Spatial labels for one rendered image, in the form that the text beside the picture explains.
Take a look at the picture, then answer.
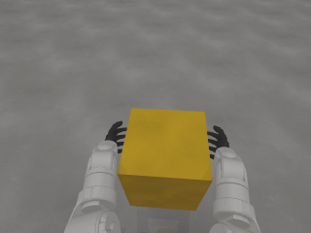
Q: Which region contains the robot right forearm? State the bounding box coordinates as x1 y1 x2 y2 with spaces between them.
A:
212 147 261 233

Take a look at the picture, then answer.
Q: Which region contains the left robot upper arm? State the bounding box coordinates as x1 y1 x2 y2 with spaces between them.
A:
64 209 121 233

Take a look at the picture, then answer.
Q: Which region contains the carton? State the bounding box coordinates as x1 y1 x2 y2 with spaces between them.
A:
117 108 213 211

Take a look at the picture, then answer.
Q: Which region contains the robot left forearm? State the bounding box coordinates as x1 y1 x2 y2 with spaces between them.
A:
64 140 118 232

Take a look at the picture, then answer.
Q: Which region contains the right robot upper arm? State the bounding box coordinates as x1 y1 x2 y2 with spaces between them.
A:
209 221 254 233

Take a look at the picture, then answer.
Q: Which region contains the left robot hand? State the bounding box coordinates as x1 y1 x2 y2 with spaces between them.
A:
105 121 127 153

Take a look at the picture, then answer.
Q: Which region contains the right robot hand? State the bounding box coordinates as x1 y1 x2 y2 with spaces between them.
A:
207 125 229 159

